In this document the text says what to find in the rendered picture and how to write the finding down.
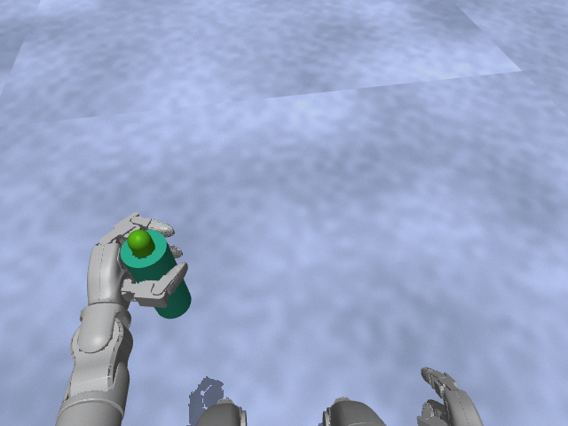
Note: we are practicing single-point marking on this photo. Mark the right robot hand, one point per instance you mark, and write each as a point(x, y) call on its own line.
point(458, 408)

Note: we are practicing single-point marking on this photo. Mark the left robot hand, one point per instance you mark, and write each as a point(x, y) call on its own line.
point(109, 280)

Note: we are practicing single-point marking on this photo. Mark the left robot arm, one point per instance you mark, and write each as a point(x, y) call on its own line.
point(97, 391)

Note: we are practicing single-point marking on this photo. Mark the bottle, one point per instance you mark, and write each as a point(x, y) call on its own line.
point(147, 255)

